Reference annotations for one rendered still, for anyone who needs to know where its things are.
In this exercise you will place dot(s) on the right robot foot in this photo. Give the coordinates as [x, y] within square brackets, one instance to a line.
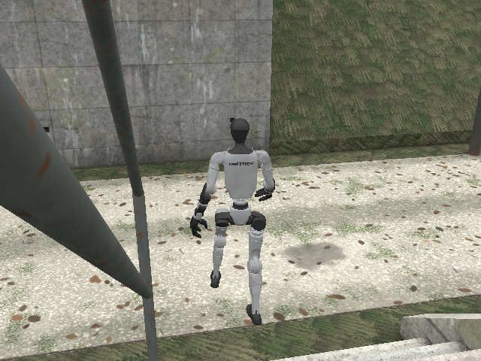
[256, 318]

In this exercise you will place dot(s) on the robot left hand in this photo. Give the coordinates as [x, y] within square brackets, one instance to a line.
[194, 226]

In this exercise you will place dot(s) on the robot right thigh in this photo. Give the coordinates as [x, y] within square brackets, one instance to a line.
[257, 227]

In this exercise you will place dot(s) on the left robot upper arm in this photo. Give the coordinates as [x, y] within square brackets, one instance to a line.
[213, 171]

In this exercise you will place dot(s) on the robot right forearm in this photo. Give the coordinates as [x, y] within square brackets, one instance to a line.
[270, 191]

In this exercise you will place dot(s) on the robot left forearm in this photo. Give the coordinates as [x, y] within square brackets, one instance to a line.
[202, 204]

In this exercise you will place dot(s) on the robot right hand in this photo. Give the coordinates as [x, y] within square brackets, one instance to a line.
[261, 192]

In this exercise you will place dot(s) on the right robot upper arm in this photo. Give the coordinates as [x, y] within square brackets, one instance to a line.
[267, 171]

